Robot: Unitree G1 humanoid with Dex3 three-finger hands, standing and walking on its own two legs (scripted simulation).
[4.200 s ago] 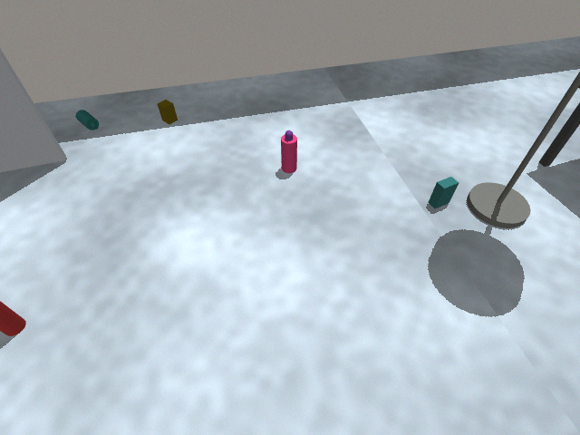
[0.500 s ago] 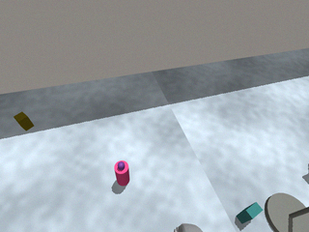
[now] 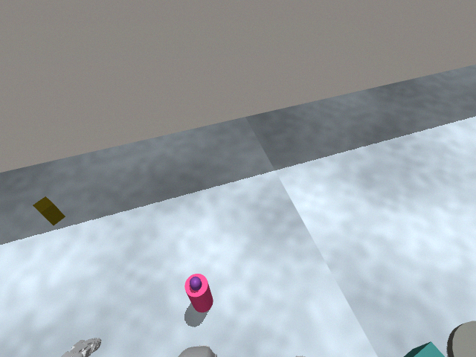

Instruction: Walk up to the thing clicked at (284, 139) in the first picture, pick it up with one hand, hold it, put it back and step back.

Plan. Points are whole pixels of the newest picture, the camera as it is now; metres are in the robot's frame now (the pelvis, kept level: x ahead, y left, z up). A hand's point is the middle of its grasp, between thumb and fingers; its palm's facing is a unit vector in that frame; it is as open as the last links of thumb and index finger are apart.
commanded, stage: walk up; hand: left
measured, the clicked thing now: (199, 292) +0.42 +0.21 -0.63
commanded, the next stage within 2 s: stand in 1.36 s
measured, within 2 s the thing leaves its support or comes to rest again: neither
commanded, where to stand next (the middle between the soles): +0.08 +0.01 m, yaw +0 degrees
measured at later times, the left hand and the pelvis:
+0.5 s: hand out of the picture +0.11 +0.26 -0.14, palm faces +0.00 -0.94 -0.33, open 7.4 cm; pelvis +0.04 +0.01 +0.02, yaw +0 degrees
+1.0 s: hand out of the picture +0.13 +0.25 -0.13, palm faces -0.01 -0.95 -0.32, open 7.4 cm; pelvis +0.05 +0.01 +0.03, yaw +0 degrees
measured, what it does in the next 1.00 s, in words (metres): steps on the spot: left foot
